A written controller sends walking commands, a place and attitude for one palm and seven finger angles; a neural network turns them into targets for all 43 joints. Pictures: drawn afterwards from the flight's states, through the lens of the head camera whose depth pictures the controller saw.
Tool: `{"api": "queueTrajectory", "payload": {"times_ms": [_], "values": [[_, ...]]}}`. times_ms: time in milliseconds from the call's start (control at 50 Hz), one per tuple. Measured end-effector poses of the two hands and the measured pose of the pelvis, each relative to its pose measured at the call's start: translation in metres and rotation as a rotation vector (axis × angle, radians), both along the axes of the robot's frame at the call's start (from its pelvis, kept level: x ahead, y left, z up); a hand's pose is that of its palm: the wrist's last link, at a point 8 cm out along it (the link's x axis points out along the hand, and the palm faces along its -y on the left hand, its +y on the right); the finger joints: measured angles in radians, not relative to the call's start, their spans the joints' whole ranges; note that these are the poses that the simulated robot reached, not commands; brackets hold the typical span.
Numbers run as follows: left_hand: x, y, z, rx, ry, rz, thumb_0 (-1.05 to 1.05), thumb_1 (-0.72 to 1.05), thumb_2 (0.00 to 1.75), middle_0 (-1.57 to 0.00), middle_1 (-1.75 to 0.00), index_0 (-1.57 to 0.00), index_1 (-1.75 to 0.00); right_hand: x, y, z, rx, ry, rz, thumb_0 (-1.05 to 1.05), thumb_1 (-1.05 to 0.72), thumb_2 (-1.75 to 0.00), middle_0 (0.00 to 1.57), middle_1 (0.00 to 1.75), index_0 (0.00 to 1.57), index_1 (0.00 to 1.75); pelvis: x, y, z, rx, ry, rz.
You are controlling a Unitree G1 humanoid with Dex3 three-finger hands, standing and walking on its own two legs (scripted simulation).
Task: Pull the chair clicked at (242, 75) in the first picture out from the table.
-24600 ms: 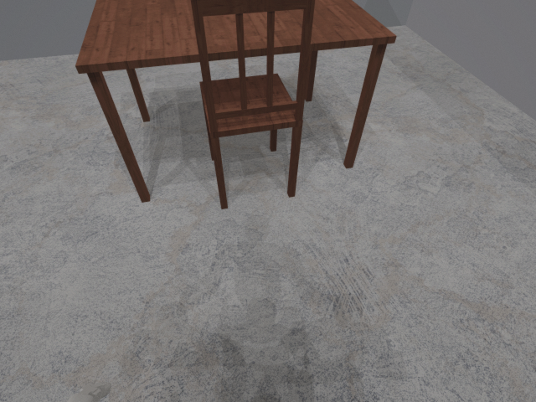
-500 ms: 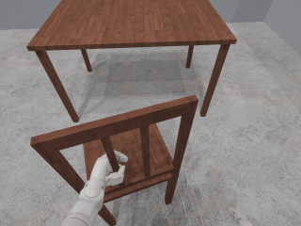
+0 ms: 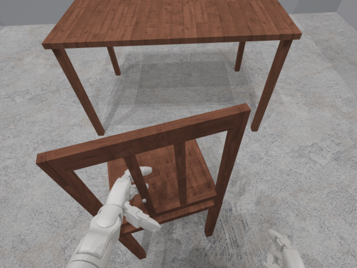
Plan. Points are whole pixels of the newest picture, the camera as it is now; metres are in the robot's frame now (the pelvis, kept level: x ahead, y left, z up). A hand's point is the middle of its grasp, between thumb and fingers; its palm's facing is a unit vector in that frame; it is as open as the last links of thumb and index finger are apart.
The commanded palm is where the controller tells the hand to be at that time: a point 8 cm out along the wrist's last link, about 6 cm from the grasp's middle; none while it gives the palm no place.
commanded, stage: open the thumb and straighten the fingers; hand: left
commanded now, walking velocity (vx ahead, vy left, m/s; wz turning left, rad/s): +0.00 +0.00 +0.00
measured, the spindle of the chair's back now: (142, 189) +0.31 +0.10 -0.03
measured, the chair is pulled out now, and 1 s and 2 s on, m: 0.61 0.61 0.61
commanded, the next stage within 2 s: draw the fingers out of the gap in 0.18 s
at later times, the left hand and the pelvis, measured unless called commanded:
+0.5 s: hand (131, 224) +0.23 +0.12 -0.03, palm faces -0.13 -0.98 -0.18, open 17.5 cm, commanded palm +0.21 +0.17 -0.01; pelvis +0.01 -0.01 -0.01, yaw +1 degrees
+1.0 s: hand (125, 260) +0.16 +0.12 -0.03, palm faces -0.10 -0.98 -0.16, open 17.5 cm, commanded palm +0.13 +0.17 -0.01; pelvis +0.00 +0.00 -0.02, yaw +2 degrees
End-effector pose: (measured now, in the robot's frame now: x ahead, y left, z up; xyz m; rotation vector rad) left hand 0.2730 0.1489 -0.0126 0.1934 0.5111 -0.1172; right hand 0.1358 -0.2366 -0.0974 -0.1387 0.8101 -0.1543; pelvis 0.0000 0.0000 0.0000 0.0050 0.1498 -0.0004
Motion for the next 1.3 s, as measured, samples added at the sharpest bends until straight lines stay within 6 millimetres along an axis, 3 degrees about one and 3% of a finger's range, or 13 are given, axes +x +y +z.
{"api": "queueTrajectory", "payload": {"times_ms": [160,320,460,600,840,1180,1300], "values": [[-0.008,0.013,0.001,0.025,-0.003,0.026,-0.01,-0.53,0.21,-0.08,-0.24,-0.09,-0.24,0.014,-0.003,0.003,-0.012,-0.035,0.019,0.02,-0.90,-0.90,0.20,0.30,0.20,0.30,0.005,-0.004,-0.004,-0.003,0.006,0.010],[-0.018,0.011,0.000,0.007,0.002,0.014,-0.01,-0.54,0.20,-0.02,-0.05,-0.02,-0.05,0.021,-0.012,0.007,-0.046,-0.065,0.025,0.02,-0.90,-0.90,0.20,0.30,0.20,0.30,0.006,-0.006,-0.006,-0.006,0.008,0.020],[-0.046,0.022,-0.001,0.030,0.020,0.037,-0.01,-0.54,0.20,-0.01,-0.01,-0.01,-0.01,0.022,-0.012,0.011,-0.045,-0.097,0.021,0.02,-0.91,-0.90,0.20,0.30,0.20,0.30,0.007,-0.008,-0.008,-0.006,0.009,0.020],[-0.076,0.019,-0.001,0.020,0.032,0.033,-0.01,-0.54,0.20,0.00,0.00,-0.01,0.00,0.026,-0.006,0.012,-0.048,-0.139,0.041,0.02,-0.90,-0.90,0.20,0.30,0.20,0.30,0.004,-0.007,-0.012,-0.010,0.006,0.033],[-0.103,0.019,0.001,0.029,0.031,0.041,-0.01,-0.54,0.20,0.00,0.00,-0.01,0.00,0.030,0.007,0.012,-0.031,-0.196,0.050,0.02,-0.90,-0.90,0.20,0.30,0.20,0.30,-0.003,-0.005,-0.017,-0.012,0.002,0.038],[-0.153,0.020,0.003,0.006,0.059,0.059,-0.01,-0.54,0.20,0.00,0.00,-0.01,0.00,0.033,0.010,0.015,-0.044,-0.249,0.022,0.02,-0.90,-0.90,0.20,0.30,0.20,0.30,-0.006,0.000,-0.025,-0.020,0.011,0.042],[-0.147,0.029,0.027,-0.161,-0.188,0.170,-0.01,-0.54,0.20,-0.01,0.00,-0.01,0.00,0.034,0.015,0.010,-0.049,-0.270,0.045,0.02,-0.90,-0.90,0.20,0.30,0.20,0.30,-0.010,-0.001,-0.033,-0.028,0.024,0.046]]}}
